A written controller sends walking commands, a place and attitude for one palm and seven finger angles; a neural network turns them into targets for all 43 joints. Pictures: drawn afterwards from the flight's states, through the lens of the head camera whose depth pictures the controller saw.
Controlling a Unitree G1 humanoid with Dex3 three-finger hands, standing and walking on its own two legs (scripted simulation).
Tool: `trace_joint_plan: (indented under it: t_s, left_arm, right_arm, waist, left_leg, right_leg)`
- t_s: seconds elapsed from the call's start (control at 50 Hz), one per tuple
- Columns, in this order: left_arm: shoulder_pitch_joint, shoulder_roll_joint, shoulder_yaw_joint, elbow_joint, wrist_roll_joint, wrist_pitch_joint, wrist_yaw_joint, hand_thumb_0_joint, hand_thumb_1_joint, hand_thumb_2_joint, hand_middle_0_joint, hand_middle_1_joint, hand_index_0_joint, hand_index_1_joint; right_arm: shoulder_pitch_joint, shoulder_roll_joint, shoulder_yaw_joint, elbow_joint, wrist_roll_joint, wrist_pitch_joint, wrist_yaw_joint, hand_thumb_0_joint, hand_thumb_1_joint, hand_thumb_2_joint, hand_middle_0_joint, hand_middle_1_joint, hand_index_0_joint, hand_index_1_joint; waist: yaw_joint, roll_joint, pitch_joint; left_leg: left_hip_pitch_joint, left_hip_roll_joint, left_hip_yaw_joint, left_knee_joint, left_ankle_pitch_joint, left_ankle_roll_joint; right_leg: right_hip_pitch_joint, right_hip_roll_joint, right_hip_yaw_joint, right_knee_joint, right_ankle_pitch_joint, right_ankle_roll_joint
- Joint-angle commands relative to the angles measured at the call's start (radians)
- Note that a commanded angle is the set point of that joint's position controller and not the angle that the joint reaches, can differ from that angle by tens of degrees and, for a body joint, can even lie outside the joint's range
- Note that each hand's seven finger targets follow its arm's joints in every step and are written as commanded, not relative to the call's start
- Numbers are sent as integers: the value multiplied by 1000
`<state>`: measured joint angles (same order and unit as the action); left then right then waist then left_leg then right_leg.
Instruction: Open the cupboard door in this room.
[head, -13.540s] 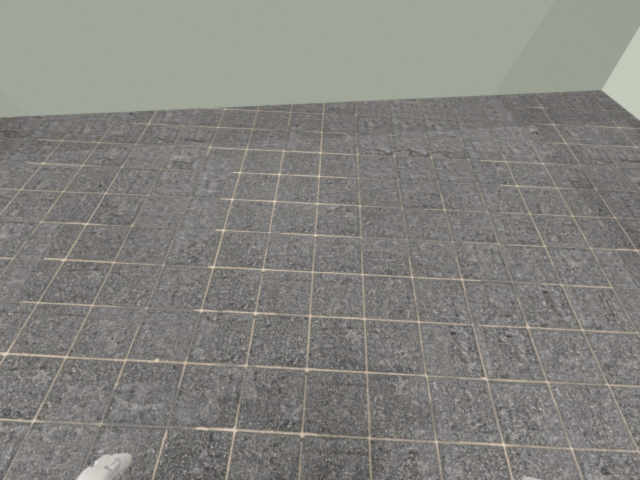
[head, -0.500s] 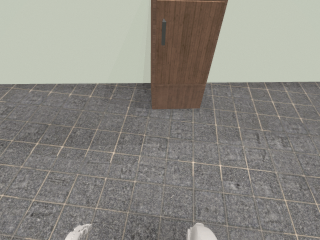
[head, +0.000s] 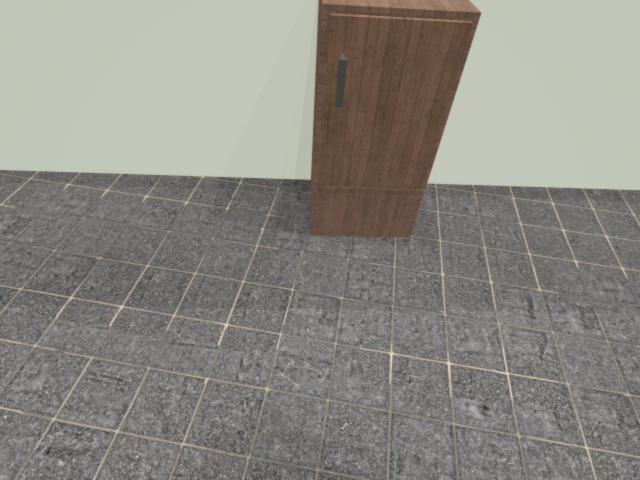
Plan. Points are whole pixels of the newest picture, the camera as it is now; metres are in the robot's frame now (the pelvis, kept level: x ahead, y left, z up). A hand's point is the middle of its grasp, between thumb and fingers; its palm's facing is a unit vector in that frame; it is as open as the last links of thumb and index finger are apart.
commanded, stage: stand and wait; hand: left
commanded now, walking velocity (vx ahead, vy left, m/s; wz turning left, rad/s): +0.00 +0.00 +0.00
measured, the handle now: (340, 80) +1.20 +0.01 -0.03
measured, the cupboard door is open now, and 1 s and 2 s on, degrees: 0 0 0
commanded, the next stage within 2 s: look at it before walking up in 0.80 s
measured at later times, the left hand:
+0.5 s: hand out of the picture +0.00 +0.16 -0.17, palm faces +0.02 -0.99 -0.16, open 7.4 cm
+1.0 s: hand out of the picture +0.03 +0.15 -0.17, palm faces +0.01 -0.98 -0.19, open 7.3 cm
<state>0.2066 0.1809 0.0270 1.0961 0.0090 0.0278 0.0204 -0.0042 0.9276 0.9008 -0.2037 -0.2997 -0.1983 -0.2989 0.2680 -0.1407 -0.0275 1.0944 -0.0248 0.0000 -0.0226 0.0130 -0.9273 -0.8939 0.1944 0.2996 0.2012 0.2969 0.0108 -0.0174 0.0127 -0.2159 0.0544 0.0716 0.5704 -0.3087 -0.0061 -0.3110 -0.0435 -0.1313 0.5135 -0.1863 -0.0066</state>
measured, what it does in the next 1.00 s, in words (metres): stands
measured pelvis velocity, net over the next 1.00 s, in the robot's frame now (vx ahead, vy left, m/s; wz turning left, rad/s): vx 0.04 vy -0.01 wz -0.02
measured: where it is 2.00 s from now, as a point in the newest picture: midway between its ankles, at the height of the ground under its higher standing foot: outside the picture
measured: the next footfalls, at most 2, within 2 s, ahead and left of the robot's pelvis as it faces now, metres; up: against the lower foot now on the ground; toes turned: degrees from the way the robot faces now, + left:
none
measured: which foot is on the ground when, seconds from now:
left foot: down 0.00-1.00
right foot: down 0.00-1.00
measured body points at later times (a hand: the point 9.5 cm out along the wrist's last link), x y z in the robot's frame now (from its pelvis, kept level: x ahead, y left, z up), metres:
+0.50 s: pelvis +0.04 +0.00 +0.01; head +0.05 +0.00 +0.46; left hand +0.00 +0.21 -0.15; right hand +0.02 -0.21 -0.16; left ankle +0.00 +0.12 -0.73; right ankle +0.07 -0.12 -0.73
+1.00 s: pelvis +0.04 -0.01 +0.01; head +0.05 -0.02 +0.46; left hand +0.03 +0.20 -0.15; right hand +0.01 -0.22 -0.16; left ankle +0.00 +0.12 -0.73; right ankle +0.07 -0.12 -0.73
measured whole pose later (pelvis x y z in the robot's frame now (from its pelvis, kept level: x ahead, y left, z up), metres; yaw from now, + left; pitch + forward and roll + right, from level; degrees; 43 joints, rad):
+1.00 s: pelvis +0.04 -0.01 +0.01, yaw -1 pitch -2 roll +0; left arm 0.28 0.13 -0.01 1.15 0.01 -0.01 0.04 0.01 0.92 0.90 -0.20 -0.30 -0.20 -0.30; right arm 0.31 -0.12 -0.01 1.17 -0.01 -0.01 -0.03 0.00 -0.90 -0.89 0.20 0.30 0.20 0.30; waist 0.00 0.01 0.04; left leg -0.08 0.05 0.10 0.40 -0.29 -0.02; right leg -0.22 -0.03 -0.09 0.44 -0.19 -0.01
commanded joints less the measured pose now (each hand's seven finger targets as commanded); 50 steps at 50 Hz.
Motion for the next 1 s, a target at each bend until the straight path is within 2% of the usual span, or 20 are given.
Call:
trace_joint_plan:
  t_s: [0.0, 0.04, 0.06, 0.08, 0.1, 0.12, 0.18, 0.26, 0.42, 0.54, 0.66, 0.82, 0.98]
  left_arm:
    - [80, 38, 2, -19, 10, -13, -2, 0, 900, 900, -200, -300, -200, -300]
    - [104, 33, -7, 3, 4, -26, -1, 0, 900, 900, -200, -300, -200, -300]
    - [115, 36, -12, 7, 2, -31, 1, 0, 900, 900, -200, -300, -200, -300]
    - [130, 40, -15, 14, 1, -34, 5, 0, 900, 900, -200, -300, -200, -300]
    - [128, 45, -15, 20, 0, -35, 6, 0, 900, 900, -200, -300, -200, -300]
    - [124, 46, -16, 23, 1, -35, 7, 0, 900, 900, -200, -300, -200, -300]
    - [142, 36, -22, 34, 1, -43, 11, 0, 900, 900, -200, -300, -200, -300]
    - [156, 33, -23, 46, -1, -49, 15, 0, 900, 900, -200, -300, -200, -300]
    - [178, 26, -25, 58, -2, -51, 23, 0, 900, 900, -200, -300, -200, -300]
    - [168, 26, -22, 50, -3, -49, 27, 0, 900, 900, -200, -300, -200, -300]
    - [158, 30, -20, 43, -4, -50, 28, 0, 900, 900, -200, -300, -200, -300]
    - [144, 40, -17, 31, -4, -53, 27, 0, 900, 900, -200, -300, -200, -300]
    - [139, 47, -16, 31, -3, -53, 24, 0, 900, 900, -200, -300, -200, -300]
  right_arm:
    - [-34, -118, -11, -45, 7, -17, -5, 0, -900, -900, 200, 300, 200, 300]
    - [11, -97, -4, -31, 11, -26, -10, 0, -900, -900, 200, 300, 200, 300]
    - [25, -94, -2, -27, 14, -29, -11, 0, -900, -900, 200, 300, 200, 300]
    - [34, -92, -2, -21, 17, -31, -11, 0, -900, -900, 200, 300, 200, 300]
    - [45, -93, -4, -15, 18, -27, -10, 0, -900, -900, 200, 300, 200, 300]
    - [43, -97, -5, -13, 17, -22, -9, 0, -900, -900, 200, 300, 200, 300]
    - [62, -89, -2, -3, 18, -23, -10, 0, -900, -900, 200, 300, 200, 300]
    - [74, -87, 2, 12, 19, -26, -11, 0, -900, -900, 200, 300, 200, 300]
    - [90, -72, 8, 37, 19, -30, -17, 0, -900, -900, 200, 300, 200, 300]
    - [112, -55, 9, 53, 18, -26, -16, 0, -900, -900, 200, 300, 200, 300]
    - [123, -43, 8, 58, 17, -26, -17, 0, -900, -900, 200, 300, 200, 300]
    - [131, -47, 5, 59, 16, -25, -16, 0, -900, -900, 200, 300, 200, 300]
    - [127, -53, 4, 53, 17, -21, -14, 0, -900, -900, 200, 300, 200, 300]
  waist:
    - [46, 208, 151]
    - [32, 120, 124]
    - [27, 109, 104]
    - [21, 111, 87]
    - [11, 90, 75]
    - [9, 60, 90]
    - [-3, 13, 65]
    - [-8, 10, 31]
    - [-6, 15, 30]
    - [-2, 15, 74]
    - [-2, 27, 75]
    - [-6, 10, 63]
    - [-9, 17, 84]
  left_leg:
    - [-259, 156, -183, -424, -203, 48]
    - [-142, 115, -134, -356, -8, 31]
    - [-84, 103, -117, -328, 81, 30]
    - [-41, 98, -106, -314, 115, 30]
    - [-37, 100, -106, -323, 60, 25]
    - [-40, 94, -105, -321, 18, 21]
    - [24, 80, -83, -293, 90, 21]
    - [67, 80, -68, -274, 157, 21]
    - [81, 81, -51, -258, 225, 20]
    - [42, 79, -49, -262, 187, 16]
    - [38, 78, -44, -259, 188, 15]
    - [54, 76, -42, -257, 173, 13]
    - [48, 70, -40, -264, 106, 14]
  right_leg:
    - [143, -44, 56, -1, -19, 27]
    - [126, -59, 76, -81, 60, 22]
    - [120, -68, 88, -104, 90, 23]
    - [116, -78, 96, -122, 89, 26]
    - [120, -80, 98, -133, 53, 26]
    - [108, -78, 106, -142, 41, 24]
    - [95, -89, 120, -160, 73, 15]
    - [108, -93, 125, -156, 107, 11]
    - [129, -93, 129, -134, 174, 2]
    - [130, -91, 129, -133, 151, -2]
    - [137, -92, 132, -131, 166, -7]
    - [138, -90, 140, -139, 168, -13]
    - [109, -86, 152, -168, 78, -15]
